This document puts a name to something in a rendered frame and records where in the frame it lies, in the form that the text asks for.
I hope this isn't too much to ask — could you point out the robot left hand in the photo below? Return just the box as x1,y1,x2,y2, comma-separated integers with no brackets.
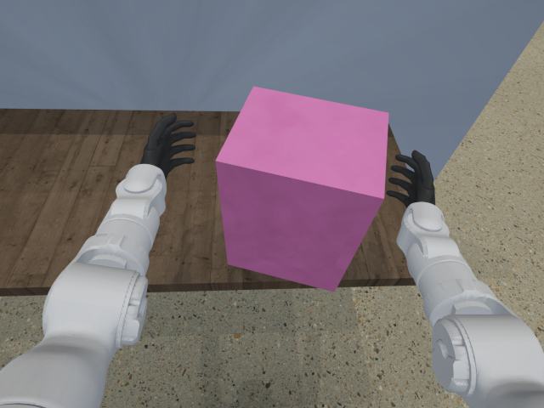
140,113,196,179

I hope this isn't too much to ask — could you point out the right robot forearm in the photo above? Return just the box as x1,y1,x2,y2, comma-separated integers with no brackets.
396,202,544,359

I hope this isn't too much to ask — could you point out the left robot forearm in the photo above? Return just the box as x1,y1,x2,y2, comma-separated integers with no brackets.
42,164,167,336

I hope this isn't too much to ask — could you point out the table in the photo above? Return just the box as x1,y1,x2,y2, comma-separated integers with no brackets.
0,109,416,297

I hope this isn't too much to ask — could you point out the robot right hand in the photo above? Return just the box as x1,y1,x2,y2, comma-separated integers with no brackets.
386,150,435,208

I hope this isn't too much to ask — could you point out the left robot upper arm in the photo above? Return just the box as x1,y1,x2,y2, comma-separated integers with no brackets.
0,262,148,408

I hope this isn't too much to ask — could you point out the carton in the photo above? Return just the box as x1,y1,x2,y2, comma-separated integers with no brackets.
215,87,388,292

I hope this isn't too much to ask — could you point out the right robot upper arm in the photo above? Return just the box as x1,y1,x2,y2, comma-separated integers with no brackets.
432,314,544,408

